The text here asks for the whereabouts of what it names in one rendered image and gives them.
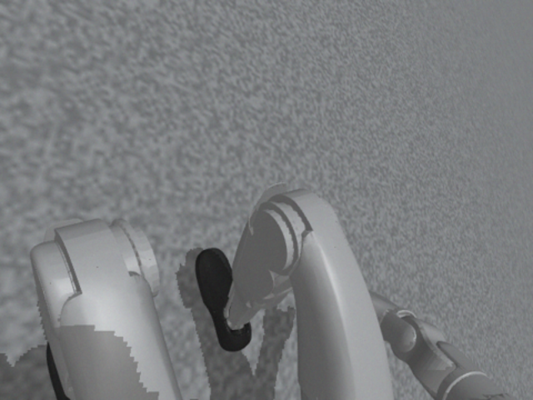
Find right robot hand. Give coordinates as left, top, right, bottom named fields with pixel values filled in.
left=368, top=290, right=399, bottom=325

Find left robot foot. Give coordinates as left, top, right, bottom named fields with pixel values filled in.
left=47, top=342, right=71, bottom=400

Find right robot arm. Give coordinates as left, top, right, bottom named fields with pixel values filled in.
left=380, top=307, right=518, bottom=400

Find right robot foot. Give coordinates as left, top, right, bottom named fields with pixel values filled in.
left=195, top=247, right=252, bottom=352

